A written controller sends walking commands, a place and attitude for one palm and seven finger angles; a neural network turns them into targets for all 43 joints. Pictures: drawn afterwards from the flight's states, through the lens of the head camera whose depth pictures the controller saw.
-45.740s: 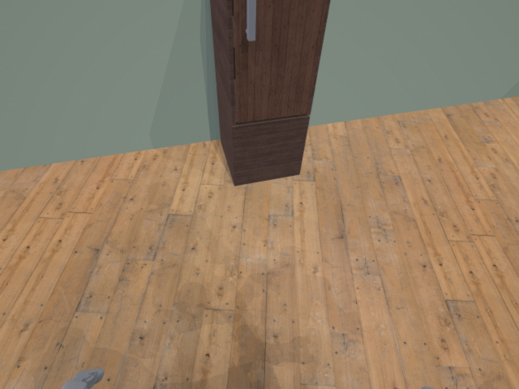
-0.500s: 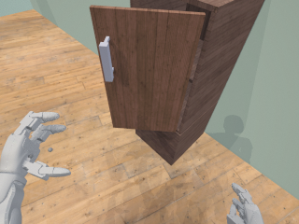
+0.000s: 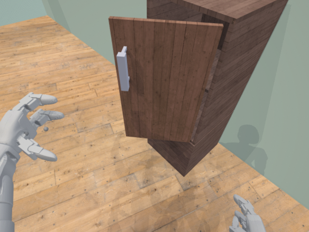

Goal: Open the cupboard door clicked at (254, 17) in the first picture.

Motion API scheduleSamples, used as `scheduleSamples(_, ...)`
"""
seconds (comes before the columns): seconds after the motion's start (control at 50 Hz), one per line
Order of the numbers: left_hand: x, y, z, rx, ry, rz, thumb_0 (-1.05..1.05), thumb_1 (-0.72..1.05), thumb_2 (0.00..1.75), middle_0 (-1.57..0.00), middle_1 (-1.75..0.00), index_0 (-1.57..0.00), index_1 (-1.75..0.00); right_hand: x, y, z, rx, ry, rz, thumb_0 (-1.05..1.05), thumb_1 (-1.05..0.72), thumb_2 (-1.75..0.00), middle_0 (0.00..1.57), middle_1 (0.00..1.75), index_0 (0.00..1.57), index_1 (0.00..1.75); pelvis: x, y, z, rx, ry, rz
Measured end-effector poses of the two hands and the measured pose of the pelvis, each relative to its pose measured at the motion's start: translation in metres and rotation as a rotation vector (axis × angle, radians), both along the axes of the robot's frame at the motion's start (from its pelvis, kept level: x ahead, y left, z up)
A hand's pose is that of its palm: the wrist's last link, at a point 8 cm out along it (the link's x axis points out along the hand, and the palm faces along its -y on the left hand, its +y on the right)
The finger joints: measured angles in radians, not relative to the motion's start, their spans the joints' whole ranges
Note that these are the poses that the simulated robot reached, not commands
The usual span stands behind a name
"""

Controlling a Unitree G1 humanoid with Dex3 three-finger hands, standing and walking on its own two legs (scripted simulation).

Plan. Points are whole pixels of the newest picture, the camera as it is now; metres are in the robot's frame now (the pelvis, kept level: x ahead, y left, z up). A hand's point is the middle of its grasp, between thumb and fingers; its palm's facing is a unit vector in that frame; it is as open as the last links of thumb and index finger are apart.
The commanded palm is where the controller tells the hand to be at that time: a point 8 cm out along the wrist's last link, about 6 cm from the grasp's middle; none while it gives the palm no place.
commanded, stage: raise the hand with hooked fingers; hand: left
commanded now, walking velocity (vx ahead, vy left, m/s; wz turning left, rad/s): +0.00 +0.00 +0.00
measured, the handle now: (124, 69) +0.59 +0.15 +0.11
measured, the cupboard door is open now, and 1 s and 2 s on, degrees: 41 41 41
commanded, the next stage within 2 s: move the hooked fingers beside the handle in 0.40 s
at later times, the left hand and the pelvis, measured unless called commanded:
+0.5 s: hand (61, 133) +0.29 +0.24 +0.13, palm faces +0.02 -1.00 -0.04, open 14.0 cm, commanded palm +0.26 +0.29 +0.13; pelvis +0.00 -0.03 +0.00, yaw +0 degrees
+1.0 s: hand (80, 107) +0.38 +0.23 +0.12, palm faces -0.01 -1.00 +0.00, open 14.0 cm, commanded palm +0.35 +0.28 +0.12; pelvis +0.00 -0.04 -0.01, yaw -2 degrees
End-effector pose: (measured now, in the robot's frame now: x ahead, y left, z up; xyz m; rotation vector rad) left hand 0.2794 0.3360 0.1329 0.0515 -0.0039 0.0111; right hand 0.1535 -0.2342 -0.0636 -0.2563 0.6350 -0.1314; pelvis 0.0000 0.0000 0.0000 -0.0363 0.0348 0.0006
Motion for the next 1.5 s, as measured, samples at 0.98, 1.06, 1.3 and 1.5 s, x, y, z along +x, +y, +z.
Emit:
scheduleSamples(0.98,0.081,-0.051,-0.009,-0.049,0.023,-0.024,-0.01,-0.50,0.30,-0.30,-1.20,-0.30,-1.20,-0.058,-0.074,-0.027,-0.026,0.190,-0.142,0.01,-0.91,-0.90,0.21,0.30,0.20,0.30,0.000,-0.041,-0.005,0.024,0.067,-0.027)
scheduleSamples(1.06,0.092,-0.048,-0.014,-0.041,0.033,-0.015,-0.01,-0.50,0.30,-0.30,-1.20,-0.30,-1.20,-0.073,-0.075,-0.029,-0.028,0.240,-0.174,0.01,-0.91,-0.90,0.21,0.30,0.20,0.30,0.004,-0.037,-0.005,0.024,0.083,-0.038)
scheduleSamples(1.3,0.117,-0.045,-0.014,-0.052,0.008,-0.037,-0.01,-0.50,0.30,-0.30,-1.20,-0.30,-1.20,-0.080,-0.056,-0.030,-0.035,0.305,-0.187,0.01,-0.91,-0.90,0.21,0.30,0.20,0.30,0.011,-0.020,-0.006,0.010,0.101,-0.033)
scheduleSamples(1.5,0.150,-0.056,-0.016,-0.071,0.010,-0.042,-0.01,-0.50,0.30,-0.30,-1.20,-0.30,-1.20,-0.076,-0.037,-0.032,-0.034,0.332,-0.161,0.01,-0.91,-0.90,0.21,0.30,0.21,0.30,0.009,-0.008,-0.008,0.004,0.125,-0.027)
